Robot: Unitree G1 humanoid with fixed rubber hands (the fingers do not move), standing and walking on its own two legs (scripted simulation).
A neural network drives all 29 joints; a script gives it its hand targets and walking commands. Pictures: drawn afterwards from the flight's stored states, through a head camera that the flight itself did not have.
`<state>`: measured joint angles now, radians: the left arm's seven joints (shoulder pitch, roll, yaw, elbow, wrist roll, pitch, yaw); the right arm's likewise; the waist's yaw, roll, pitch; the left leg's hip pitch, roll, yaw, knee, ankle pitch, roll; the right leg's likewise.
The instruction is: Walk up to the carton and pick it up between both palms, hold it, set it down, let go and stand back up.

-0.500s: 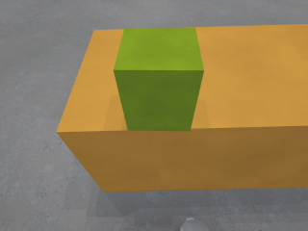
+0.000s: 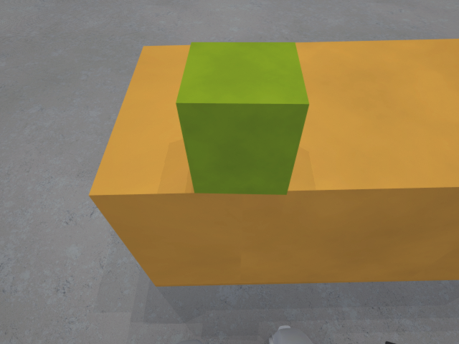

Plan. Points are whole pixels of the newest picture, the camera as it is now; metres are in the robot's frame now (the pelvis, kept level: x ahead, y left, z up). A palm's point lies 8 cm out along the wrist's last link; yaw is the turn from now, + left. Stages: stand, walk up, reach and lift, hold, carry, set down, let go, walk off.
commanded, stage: walk up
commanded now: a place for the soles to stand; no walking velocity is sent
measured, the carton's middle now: (241, 122) +0.54 +0.01 +0.08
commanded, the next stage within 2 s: none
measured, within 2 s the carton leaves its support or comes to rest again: neither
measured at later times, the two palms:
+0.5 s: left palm out of the picture +0.04 +0.30 -0.11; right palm out of the picture +0.09 -0.29 -0.12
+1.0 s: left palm (99, 338) +0.15 +0.27 -0.12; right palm out of the picture +0.06 -0.32 -0.12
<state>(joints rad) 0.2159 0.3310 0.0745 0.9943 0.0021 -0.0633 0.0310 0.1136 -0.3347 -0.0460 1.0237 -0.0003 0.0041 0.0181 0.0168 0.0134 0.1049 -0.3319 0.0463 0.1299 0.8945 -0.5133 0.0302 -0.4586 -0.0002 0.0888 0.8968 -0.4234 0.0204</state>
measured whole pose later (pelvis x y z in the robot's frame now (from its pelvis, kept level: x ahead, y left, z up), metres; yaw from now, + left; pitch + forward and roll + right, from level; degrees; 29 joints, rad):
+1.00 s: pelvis +0.08 -0.02 +0.00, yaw -1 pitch -3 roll +2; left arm 0.18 0.33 0.07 0.99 0.00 -0.04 -0.01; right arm 0.35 -0.34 -0.05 1.02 0.00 -0.06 -0.02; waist -0.01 -0.04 0.10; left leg -0.24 0.06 0.13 0.92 -0.58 0.01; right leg -0.55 0.01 0.06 0.88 -0.27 -0.01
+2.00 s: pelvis +0.12 -0.02 +0.01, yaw -1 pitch -3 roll +0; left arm 0.18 0.33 0.07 1.03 0.00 -0.04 0.00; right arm 0.13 -0.33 -0.05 1.06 0.00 -0.04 0.00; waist -0.01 -0.03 0.11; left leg -0.30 0.06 0.13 0.84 -0.48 0.02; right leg -0.41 0.03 0.06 0.83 -0.35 0.00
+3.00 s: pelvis +0.13 -0.01 +0.01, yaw -1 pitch -3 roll +0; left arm 0.18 0.33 0.07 1.04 0.00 -0.06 0.02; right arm 0.13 -0.33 -0.05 1.02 0.00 -0.02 0.00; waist -0.01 0.00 0.10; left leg -0.30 0.05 0.13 0.83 -0.48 0.03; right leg -0.38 0.02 0.07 0.81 -0.37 0.01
